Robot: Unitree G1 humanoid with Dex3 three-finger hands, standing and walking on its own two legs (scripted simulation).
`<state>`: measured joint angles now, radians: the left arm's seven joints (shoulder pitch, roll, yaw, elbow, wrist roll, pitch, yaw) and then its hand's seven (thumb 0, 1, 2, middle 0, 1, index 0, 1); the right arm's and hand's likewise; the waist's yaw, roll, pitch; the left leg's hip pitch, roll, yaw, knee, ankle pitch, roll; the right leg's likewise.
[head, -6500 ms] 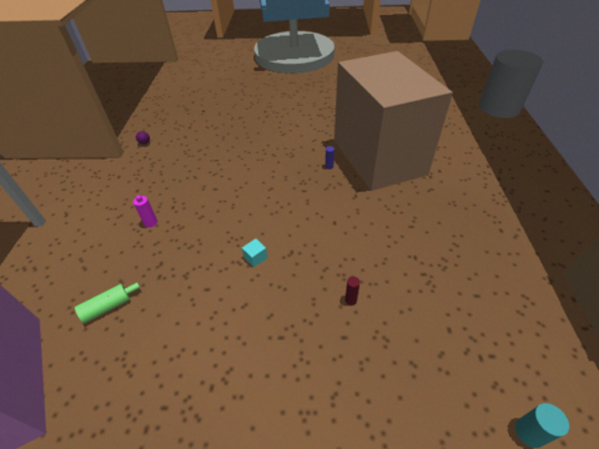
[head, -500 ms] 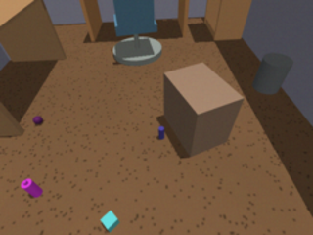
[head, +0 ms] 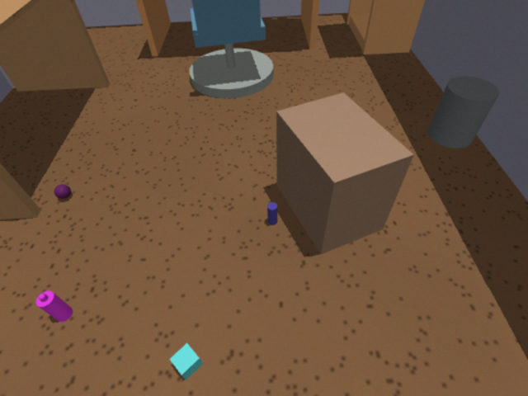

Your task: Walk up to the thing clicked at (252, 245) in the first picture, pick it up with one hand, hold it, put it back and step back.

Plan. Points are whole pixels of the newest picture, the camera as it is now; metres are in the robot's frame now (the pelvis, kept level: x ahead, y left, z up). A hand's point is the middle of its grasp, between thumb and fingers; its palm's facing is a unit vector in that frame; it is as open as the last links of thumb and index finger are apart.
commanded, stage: walk up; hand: left
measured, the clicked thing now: (186, 361) +0.39 +0.33 -0.75
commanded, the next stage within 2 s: none
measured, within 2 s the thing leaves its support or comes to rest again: neither
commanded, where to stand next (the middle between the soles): +0.02 +0.03 m, yaw +0 degrees
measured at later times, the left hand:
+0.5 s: hand out of the picture +0.03 +0.32 -0.18, palm faces -0.05 -0.94 -0.34, open 7.4 cm
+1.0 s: hand out of the picture -0.13 +0.28 -0.15, palm faces -0.04 -0.91 -0.42, open 7.4 cm
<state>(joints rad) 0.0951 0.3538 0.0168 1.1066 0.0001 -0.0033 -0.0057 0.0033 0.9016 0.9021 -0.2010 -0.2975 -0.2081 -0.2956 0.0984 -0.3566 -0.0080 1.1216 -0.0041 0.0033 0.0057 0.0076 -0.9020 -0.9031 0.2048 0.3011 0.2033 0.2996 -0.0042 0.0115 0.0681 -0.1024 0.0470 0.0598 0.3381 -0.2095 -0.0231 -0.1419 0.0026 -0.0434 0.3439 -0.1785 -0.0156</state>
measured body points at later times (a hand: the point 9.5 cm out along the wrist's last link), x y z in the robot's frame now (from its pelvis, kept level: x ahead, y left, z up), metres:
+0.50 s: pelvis -0.10 +0.06 -0.01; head -0.03 +0.10 +0.43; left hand +0.03 +0.37 -0.16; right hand -0.05 -0.26 -0.12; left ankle -0.10 +0.16 -0.75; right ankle -0.13 -0.09 -0.66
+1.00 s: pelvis -0.24 +0.02 -0.02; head -0.19 +0.00 +0.43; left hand -0.12 +0.33 -0.12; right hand -0.15 -0.31 -0.14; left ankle -0.26 +0.15 -0.68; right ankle -0.22 -0.09 -0.75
